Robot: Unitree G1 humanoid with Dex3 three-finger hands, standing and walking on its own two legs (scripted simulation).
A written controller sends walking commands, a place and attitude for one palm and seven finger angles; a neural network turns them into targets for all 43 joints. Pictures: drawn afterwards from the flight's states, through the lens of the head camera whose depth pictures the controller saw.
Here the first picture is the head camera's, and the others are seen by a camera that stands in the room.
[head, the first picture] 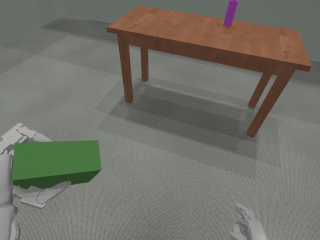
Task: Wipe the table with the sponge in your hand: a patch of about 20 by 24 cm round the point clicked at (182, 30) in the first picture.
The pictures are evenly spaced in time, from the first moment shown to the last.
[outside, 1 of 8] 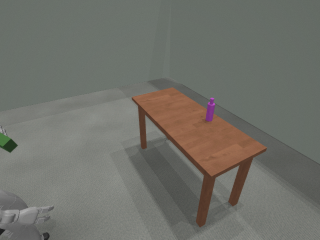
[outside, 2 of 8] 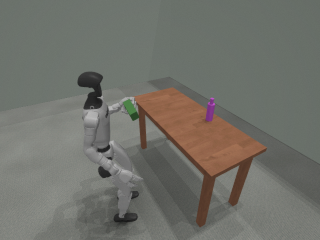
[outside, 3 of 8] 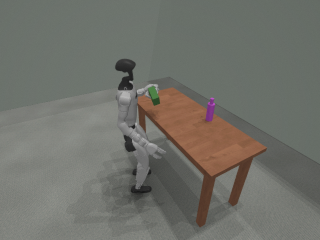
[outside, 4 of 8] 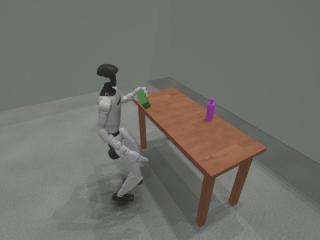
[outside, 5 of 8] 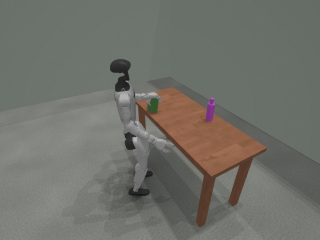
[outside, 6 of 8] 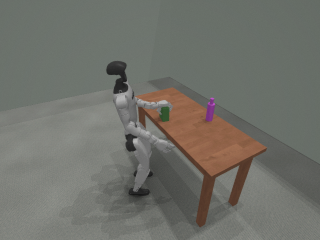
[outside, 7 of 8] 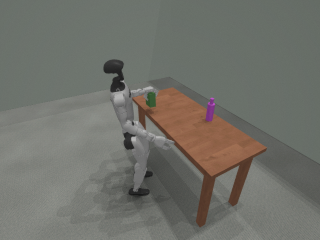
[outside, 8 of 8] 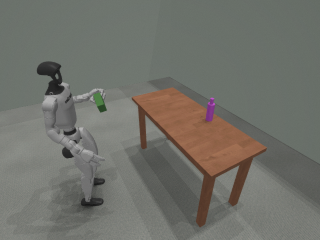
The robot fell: no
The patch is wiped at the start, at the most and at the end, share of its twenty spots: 0.00 1.00 1.00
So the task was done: yes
